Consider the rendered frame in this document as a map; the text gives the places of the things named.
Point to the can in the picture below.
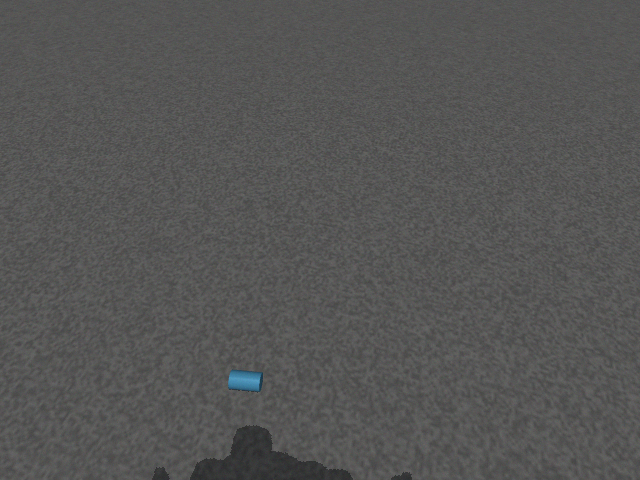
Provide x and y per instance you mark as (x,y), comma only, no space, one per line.
(245,380)

